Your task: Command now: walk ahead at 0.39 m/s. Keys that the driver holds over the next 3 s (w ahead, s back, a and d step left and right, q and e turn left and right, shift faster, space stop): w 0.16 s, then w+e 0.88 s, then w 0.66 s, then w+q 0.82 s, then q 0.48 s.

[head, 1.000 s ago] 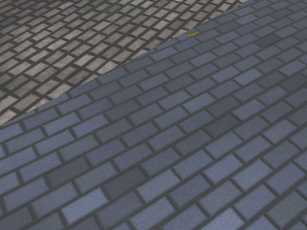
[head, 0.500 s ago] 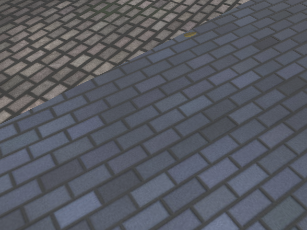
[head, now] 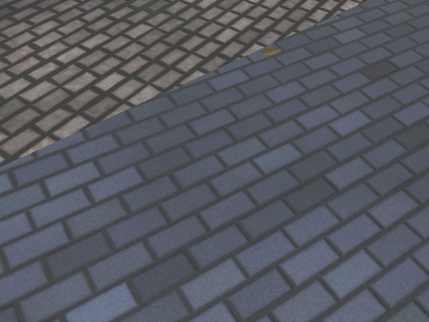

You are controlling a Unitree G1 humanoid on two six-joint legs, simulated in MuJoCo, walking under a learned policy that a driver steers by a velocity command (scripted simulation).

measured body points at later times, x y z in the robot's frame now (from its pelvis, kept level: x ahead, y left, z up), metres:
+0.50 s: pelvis +0.26 -0.01 -0.02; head +0.30 -0.01 +0.43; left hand +0.43 +0.21 -0.15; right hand +0.16 -0.22 -0.16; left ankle +0.05 +0.09 -0.67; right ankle +0.36 -0.05 -0.73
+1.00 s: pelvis +0.56 -0.04 +0.00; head +0.60 -0.06 +0.44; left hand +0.59 +0.24 -0.13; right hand +0.71 -0.32 -0.09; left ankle +0.73 +0.01 -0.72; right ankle +0.36 -0.05 -0.73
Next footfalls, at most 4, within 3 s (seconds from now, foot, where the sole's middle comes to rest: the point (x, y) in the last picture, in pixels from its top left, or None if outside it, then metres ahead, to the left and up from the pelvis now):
0.46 right None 0.40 -0.06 -0.76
1.02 left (216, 245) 0.77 -0.01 -0.76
1.52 right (302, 223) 0.87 -0.32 -0.76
2.08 left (290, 154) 1.22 -0.31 -0.76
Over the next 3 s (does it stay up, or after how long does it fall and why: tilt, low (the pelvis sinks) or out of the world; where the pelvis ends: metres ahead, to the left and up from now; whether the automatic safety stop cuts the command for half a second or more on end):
stays up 1.41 -0.44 0.01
